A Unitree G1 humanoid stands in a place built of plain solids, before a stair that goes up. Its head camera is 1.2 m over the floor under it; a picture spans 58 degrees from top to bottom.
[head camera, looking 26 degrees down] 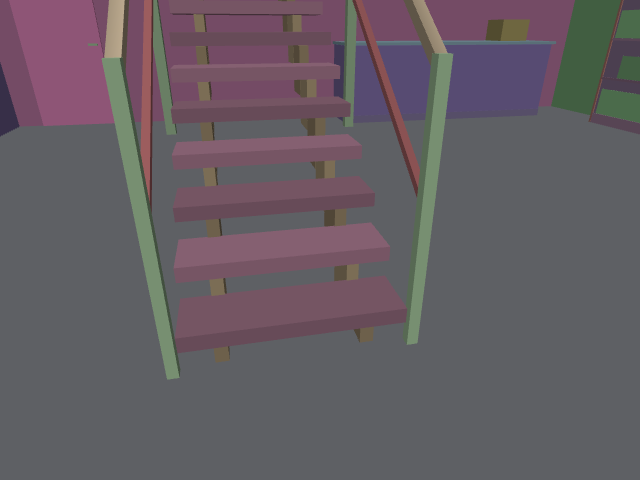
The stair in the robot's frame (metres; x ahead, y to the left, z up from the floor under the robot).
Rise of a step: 0.17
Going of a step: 0.23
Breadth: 0.92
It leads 12 degrees to the left of straight ahead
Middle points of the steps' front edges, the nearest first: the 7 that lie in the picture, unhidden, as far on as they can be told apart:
1.38 0.09 0.17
1.60 0.14 0.34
1.83 0.19 0.51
2.06 0.24 0.68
2.29 0.29 0.85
2.52 0.33 1.01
2.74 0.38 1.18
